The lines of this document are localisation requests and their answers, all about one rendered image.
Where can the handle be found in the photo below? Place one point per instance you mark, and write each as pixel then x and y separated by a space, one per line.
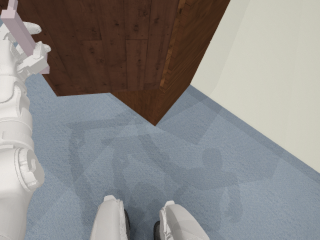
pixel 15 25

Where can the cupboard door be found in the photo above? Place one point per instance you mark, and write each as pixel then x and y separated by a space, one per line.
pixel 102 46

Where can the right robot shin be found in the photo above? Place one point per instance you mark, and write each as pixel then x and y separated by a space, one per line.
pixel 164 236

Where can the robot left thigh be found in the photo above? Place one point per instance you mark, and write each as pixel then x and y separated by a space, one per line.
pixel 109 217

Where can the left robot forearm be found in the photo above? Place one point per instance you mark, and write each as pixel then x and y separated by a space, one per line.
pixel 16 122

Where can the left robot hand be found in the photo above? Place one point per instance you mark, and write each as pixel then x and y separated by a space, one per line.
pixel 14 62

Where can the left robot upper arm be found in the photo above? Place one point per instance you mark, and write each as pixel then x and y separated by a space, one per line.
pixel 20 175

